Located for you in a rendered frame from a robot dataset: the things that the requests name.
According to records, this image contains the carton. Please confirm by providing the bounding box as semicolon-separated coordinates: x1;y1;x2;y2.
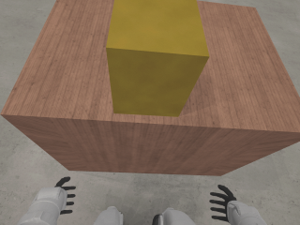
106;0;210;117

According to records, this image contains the robot left thigh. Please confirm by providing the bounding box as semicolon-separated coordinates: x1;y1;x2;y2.
93;209;124;225

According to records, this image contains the robot thigh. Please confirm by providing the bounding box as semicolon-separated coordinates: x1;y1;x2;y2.
158;210;196;225
93;209;124;225

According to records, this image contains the right robot forearm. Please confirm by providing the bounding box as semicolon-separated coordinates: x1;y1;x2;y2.
227;201;267;225

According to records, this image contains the robot right thigh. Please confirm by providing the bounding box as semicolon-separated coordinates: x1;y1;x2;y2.
158;210;196;225

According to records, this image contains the robot right hand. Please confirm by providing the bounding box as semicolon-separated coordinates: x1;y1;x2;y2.
209;185;237;222

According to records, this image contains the left robot forearm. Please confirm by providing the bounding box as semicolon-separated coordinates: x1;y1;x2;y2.
17;187;68;225

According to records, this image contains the robot left hand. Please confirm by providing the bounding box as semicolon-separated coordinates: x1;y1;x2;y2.
55;176;76;215

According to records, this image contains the pedestal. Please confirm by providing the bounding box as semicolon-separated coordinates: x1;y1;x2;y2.
0;0;300;176

